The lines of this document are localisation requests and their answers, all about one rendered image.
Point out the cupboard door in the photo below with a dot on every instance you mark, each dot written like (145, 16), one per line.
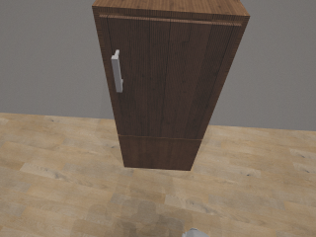
(170, 69)

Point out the handle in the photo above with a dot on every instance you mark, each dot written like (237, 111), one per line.
(116, 70)

